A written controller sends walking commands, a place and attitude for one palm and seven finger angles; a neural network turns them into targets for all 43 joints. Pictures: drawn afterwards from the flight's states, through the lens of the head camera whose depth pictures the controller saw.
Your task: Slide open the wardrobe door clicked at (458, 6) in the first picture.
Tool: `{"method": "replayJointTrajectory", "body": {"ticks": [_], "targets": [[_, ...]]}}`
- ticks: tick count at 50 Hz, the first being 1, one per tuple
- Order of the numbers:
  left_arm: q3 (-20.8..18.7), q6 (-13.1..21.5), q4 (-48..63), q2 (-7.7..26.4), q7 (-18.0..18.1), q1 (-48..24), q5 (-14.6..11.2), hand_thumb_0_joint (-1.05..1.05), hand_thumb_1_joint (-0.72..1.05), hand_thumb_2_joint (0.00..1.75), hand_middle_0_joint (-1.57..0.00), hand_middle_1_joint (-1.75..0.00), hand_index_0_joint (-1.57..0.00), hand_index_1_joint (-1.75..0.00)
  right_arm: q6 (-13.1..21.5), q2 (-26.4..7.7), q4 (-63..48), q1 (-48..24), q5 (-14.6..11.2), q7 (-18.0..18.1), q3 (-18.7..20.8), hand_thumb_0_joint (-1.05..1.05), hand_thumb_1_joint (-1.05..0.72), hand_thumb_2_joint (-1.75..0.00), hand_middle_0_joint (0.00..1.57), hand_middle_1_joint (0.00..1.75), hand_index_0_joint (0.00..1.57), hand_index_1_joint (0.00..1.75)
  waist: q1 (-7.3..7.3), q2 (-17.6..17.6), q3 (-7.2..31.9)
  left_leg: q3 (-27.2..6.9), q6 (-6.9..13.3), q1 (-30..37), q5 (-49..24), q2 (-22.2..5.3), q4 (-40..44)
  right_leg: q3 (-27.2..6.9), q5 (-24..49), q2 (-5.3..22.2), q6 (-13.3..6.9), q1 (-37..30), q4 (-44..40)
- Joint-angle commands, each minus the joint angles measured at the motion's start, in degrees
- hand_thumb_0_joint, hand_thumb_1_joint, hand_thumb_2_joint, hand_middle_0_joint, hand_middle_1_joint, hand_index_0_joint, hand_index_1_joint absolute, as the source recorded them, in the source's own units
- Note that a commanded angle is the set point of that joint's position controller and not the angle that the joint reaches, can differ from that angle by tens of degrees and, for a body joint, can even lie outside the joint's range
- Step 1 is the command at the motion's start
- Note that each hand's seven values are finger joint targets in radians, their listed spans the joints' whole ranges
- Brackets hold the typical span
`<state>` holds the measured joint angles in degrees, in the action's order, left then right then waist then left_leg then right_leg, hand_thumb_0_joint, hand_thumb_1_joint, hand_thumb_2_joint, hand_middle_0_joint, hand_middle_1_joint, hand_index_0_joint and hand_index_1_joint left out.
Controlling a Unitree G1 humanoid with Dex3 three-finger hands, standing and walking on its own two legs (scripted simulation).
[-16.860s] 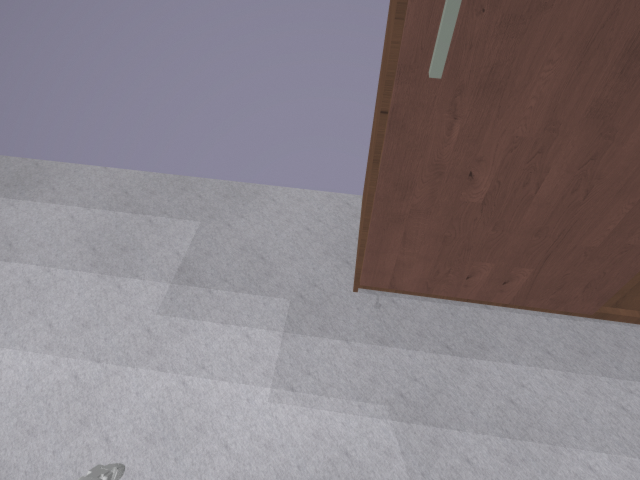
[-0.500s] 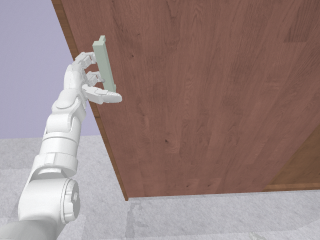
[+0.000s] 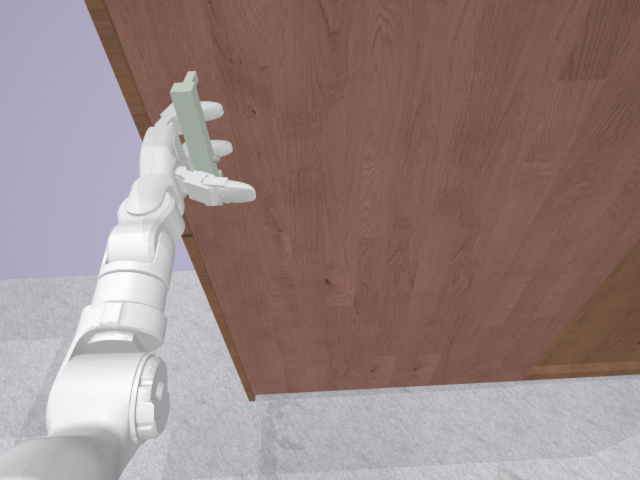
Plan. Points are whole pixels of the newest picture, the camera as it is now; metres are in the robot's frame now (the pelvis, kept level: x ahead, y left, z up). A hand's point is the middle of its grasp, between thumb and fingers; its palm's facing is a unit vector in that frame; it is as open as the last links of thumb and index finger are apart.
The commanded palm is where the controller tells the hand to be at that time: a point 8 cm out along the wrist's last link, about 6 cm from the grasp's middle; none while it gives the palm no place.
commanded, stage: slide the fingers in behind the handle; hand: left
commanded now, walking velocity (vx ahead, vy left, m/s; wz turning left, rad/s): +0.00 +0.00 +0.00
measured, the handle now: (203, 141) +0.49 +0.17 +0.20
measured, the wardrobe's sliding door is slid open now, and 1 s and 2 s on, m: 0.00 0.00 0.00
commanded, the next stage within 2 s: grip the handle and tug to test in 0.38 s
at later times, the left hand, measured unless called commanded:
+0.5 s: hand (216, 159) +0.44 +0.14 +0.20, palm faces +0.08 -1.00 +0.01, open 14.1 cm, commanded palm +0.41 +0.18 +0.20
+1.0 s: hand (215, 159) +0.44 +0.14 +0.20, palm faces +0.09 -1.00 +0.00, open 8.2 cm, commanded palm +0.41 +0.18 +0.20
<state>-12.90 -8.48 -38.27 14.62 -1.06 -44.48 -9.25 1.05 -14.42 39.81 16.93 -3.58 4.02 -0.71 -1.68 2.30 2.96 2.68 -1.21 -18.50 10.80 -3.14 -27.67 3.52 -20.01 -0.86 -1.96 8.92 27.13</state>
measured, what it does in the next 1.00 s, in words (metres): stands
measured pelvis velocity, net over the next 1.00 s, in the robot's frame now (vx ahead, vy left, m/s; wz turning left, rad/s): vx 0.01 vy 0.00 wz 0.01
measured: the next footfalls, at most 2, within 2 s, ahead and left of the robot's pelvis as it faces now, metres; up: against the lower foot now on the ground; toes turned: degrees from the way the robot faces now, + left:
none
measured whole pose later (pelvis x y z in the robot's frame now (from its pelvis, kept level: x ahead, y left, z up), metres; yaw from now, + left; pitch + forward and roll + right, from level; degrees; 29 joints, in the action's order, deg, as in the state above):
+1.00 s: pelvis +0.01 +0.00 +0.00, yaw +1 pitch +1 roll +0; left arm -10.5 -11.3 -34.4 13.1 1.1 -43.5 -9.3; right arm 0.1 -14.1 39.7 15.4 -3.5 4.0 -0.7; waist -0.8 2.1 2.8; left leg 2.2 -1.1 -17.5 11.1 -2.5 -27.3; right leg 4.0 -20.1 -0.4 -1.7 7.3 26.0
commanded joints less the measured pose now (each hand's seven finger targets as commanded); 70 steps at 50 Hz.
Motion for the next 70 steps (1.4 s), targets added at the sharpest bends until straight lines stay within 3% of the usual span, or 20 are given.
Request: {"method": "replayJointTrajectory", "body": {"ticks": [1, 3, 6, 8, 11, 13, 15, 20, 22, 24, 31, 44, 46, 48, 50, 54, 60, 62, 64, 70], "targets": [[-0.50, 3.47, 15.20, 9.74, 0.13, -30.28, -0.24, 0.00, -0.50, 0.30, -0.30, -1.20, -0.30, -1.20, 2.49, -7.01, -7.44, -3.70, 0.14, 0.72, 2.45, 0.00, -0.90, -0.90, 0.20, 0.30, 0.20, 0.30, -0.21, -2.47, 16.96, -1.26, 4.36, 16.70, -14.65, 3.15, -0.90, -2.14, 28.47, -0.58, 1.79, 4.01, -3.66], [-1.77, 3.23, 15.52, 11.12, 0.37, -29.46, -0.54, 0.00, -0.50, 0.30, -0.30, -1.20, -0.30, -1.20, 2.44, -7.27, -7.50, -3.92, 0.16, 0.83, 2.42, 0.00, -0.90, -0.90, 0.20, 0.30, 0.20, 0.30, 0.10, -3.83, 17.14, -1.32, 4.53, 16.19, -14.76, 3.21, -0.81, -2.09, 28.81, -0.54, 1.87, 3.10, -3.71], [0.58, 2.80, 14.92, 8.09, 0.20, -29.49, -0.40, 0.00, -0.50, 0.30, -0.30, -1.20, -0.30, -1.20, 2.45, -6.85, -7.37, -3.86, 0.13, 0.73, 2.38, 0.00, -0.90, -0.90, 0.20, 0.30, 0.20, 0.30, -0.32, -3.70, 16.22, -1.49, 4.39, 16.56, -14.63, 3.27, -0.90, -1.73, 28.26, -0.72, 1.76, 4.23, -3.66], [-1.59, 2.83, 15.74, 10.70, 0.46, -28.71, -0.55, 0.00, -0.50, 0.30, -0.30, -1.20, -0.30, -1.20, 2.30, -7.22, -7.34, -4.10, 0.18, 0.81, 2.41, 0.00, -0.90, -0.90, 0.20, 0.30, 0.20, 0.30, 0.25, -3.28, 16.93, -1.37, 4.48, 16.70, -15.33, 3.21, -0.80, -1.97, 29.00, -0.54, 1.73, 3.18, -3.67], [1.09, 2.76, 16.71, 7.06, 0.38, -29.14, -0.55, 0.00, -0.50, 0.30, -0.30, -1.20, -0.30, -1.20, 2.58, -6.71, -7.52, -4.28, 0.15, 0.58, 2.41, 0.00, -0.90, -0.90, 0.20, 0.30, 0.20, 0.30, -0.28, -3.33, 16.83, -1.45, 4.44, 17.89, -16.13, 3.22, -1.10, -1.71, 29.41, -0.79, 1.67, 4.25, -3.55], [0.20, 2.78, 17.31, 8.65, 0.61, -28.89, -0.54, 0.00, -0.50, 0.30, -0.30, -1.20, -0.30, -1.20, 2.32, -7.08, -7.62, -4.64, 0.13, 0.62, 2.38, 0.00, -0.90, -0.90, 0.20, 0.30, 0.20, 0.30, -0.01, -3.33, 17.25, -1.43, 4.45, 17.41, -16.18, 3.19, -0.85, -1.80, 29.63, -0.61, 1.64, 3.10, -3.46], [2.53, 2.37, 17.48, 5.59, 0.60, -28.69, -0.32, 0.00, -0.50, 0.30, -0.30, -1.20, -0.30, -1.20, 2.40, -6.52, -7.69, -4.78, 0.06, 0.51, 2.37, 0.00, -0.90, -0.90, 0.20, 0.30, 0.20, 0.30, -0.33, -1.76, 17.09, -1.58, 4.23, 18.72, -16.76, 3.12, -1.23, -1.51, 29.17, -0.82, 1.47, 4.47, -3.40], [3.74, 2.16, 19.08, 4.15, 1.02, -30.13, -0.52, 0.00, -0.50, 0.30, -0.30, -1.20, -0.30, -1.20, 2.42, -6.50, -7.76, -5.12, 0.16, 0.41, 2.30, 0.00, -0.90, -0.90, 0.20, 0.30, 0.20, 0.30, -0.70, -2.67, 17.13, -1.74, 4.28, 19.47, -17.17, 3.11, -1.16, -1.41, 29.28, -0.90, 1.48, 4.74, -3.62], [0.08, 1.89, 17.49, 7.96, 1.25, -26.60, -0.74, 0.00, -0.50, 0.30, -0.30, -1.20, -0.30, -1.20, 2.13, -7.18, -7.76, -4.89, 0.35, 0.59, 2.31, 0.00, -0.90, -0.90, 0.20, 0.30, 0.20, 0.30, 0.55, -4.54, 17.82, -1.71, 4.38, 18.23, -17.64, 3.16, -0.89, -1.36, 30.00, -0.88, 1.46, 2.46, -3.57], [1.44, 1.80, 19.02, 6.52, 0.99, -28.54, -0.57, 0.00, -0.50, 0.30, -0.30, -1.20, -0.30, -1.20, 2.08, -6.65, -7.93, -5.43, 0.28, 0.58, 2.21, 0.00, -0.90, -0.90, 0.20, 0.30, 0.20, 0.30, 0.07, -3.56, 17.72, -1.60, 4.32, 18.48, -17.63, 3.24, -0.95, -1.48, 30.65, -0.72, 1.53, 2.99, -3.47], [3.13, 1.30, 19.11, 4.68, 1.06, -29.22, -0.36, 0.00, -0.17, 0.44, -0.33, -1.25, -0.33, -1.25, 1.79, -6.36, -7.84, -5.54, 0.28, 0.60, 2.06, 0.00, -0.90, -0.90, 0.20, 0.30, 0.20, 0.30, -0.37, -2.79, 16.88, -1.94, 4.13, 19.38, -17.80, 3.06, -0.89, -1.26, 29.53, -0.88, 1.26, 4.03, -3.59], [1.69, 1.39, 18.64, 6.40, 1.22, -28.90, -0.50, 0.00, 0.43, 0.70, -0.40, -1.33, -0.40, -1.33, 1.50, -6.60, -7.66, -5.65, 0.30, 0.79, 2.16, 0.00, -0.90, -0.90, 0.20, 0.30, 0.20, 0.30, -0.19, -3.11, 17.29, -1.87, 4.23, 19.06, -17.42, 3.11, -0.74, -1.50, 29.47, -0.78, 1.33, 3.28, -3.96], [3.72, 1.16, 18.45, 3.81, 1.03, -28.59, -0.46, 0.00, 0.53, 0.74, -0.41, -1.35, -0.41, -1.35, 1.60, -6.35, -7.84, -5.56, 0.25, 0.67, 2.19, 0.00, -0.90, -0.90, 0.20, 0.30, 0.20, 0.30, -0.41, -2.47, 17.16, -2.01, 4.09, 19.61, -17.65, 3.04, -0.81, -1.15, 28.83, -0.98, 1.25, 4.15, -3.84], [2.36, 1.37, 18.16, 5.99, 1.18, -29.61, -0.56, 0.00, 0.62, 0.78, -0.42, -1.36, -0.42, -1.36, 1.53, -6.85, -7.54, -5.28, 0.29, 0.74, 2.23, 0.00, -0.90, -0.90, 0.20, 0.30, 0.20, 0.30, -0.40, -2.93, 16.62, -2.11, 4.16, 18.56, -16.79, 3.03, -0.52, -1.29, 28.20, -0.84, 1.28, 3.67, -4.08], [4.46, 1.27, 17.53, 3.52, 1.01, -30.48, -0.53, 0.00, 0.71, 0.82, -0.43, -1.37, -0.43, -1.37, 1.71, -6.48, -7.47, -5.30, 0.19, 0.77, 2.11, 0.00, -0.90, -0.90, 0.20, 0.30, 0.20, 0.30, -0.98, -2.67, 16.04, -2.19, 4.18, 19.01, -16.11, 3.12, -0.64, -1.28, 27.22, -0.96, 1.29, 4.92, -4.29], [4.83, 1.87, 17.49, 3.55, 1.23, -32.45, -0.21, 0.00, 0.90, 0.90, -0.45, -1.40, -0.45, -1.40, 1.91, -6.58, -7.14, -5.00, 0.22, 0.76, 2.27, 0.00, -0.90, -0.90, 0.20, 0.30, 0.20, 0.30, -1.22, -1.92, 16.69, -2.40, 4.13, 19.71, -16.09, 3.03, -0.66, -1.31, 26.49, -0.92, 1.18, 5.42, -4.22], [4.27, 2.06, 16.39, 3.96, 0.85, -31.37, -0.65, 0.00, 0.90, 0.90, -0.45, -1.40, -0.45, -1.40, 2.19, -6.59, -6.95, -4.78, 0.27, 0.68, 2.11, 0.00, -0.90, -0.90, 0.20, 0.30, 0.20, 0.30, -0.90, -2.53, 16.61, -2.27, 4.18, 18.91, -15.85, 3.23, -0.68, -1.29, 27.03, -0.97, 1.25, 4.89, -4.24], [0.97, 2.14, 14.33, 7.66, 0.93, -29.64, -0.77, 0.00, 0.90, 0.90, -0.45, -1.40, -0.45, -1.40, 2.05, -7.21, -6.83, -4.37, 0.46, 0.92, 2.26, 0.00, -0.90, -0.90, 0.20, 0.30, 0.20, 0.30, -0.28, -5.19, 16.10, -2.02, 4.46, 17.36, -15.43, 3.26, -0.50, -1.48, 27.50, -0.77, 1.51, 3.29, -4.52], [2.71, 2.62, 16.49, 6.05, 0.39, -31.57, -0.67, 0.00, 0.90, 0.90, -0.45, -1.40, -0.45, -1.40, 2.10, -6.73, -7.18, -5.02, 0.27, 0.87, 2.15, 0.00, -0.90, -0.90, 0.20, 0.30, 0.20, 0.30, -0.58, -2.96, 17.14, -1.96, 4.35, 18.34, -16.01, 3.35, -0.56, -1.64, 28.34, -0.70, 1.38, 3.66, -4.11], [1.18, 2.54, 14.38, 7.30, 0.20, -30.24, -1.00, 0.00, 0.90, 0.90, -0.45, -1.40, -0.45, -1.40, 2.07, -6.76, -7.09, -4.74, 0.21, 0.88, 2.06, 0.00, -0.90, -0.90, 0.20, 0.30, 0.20, 0.30, -0.43, -4.20, 15.63, -1.88, 4.34, 17.16, -14.80, 3.34, -0.59, -1.53, 27.46, -0.81, 1.52, 4.03, -4.36]]}}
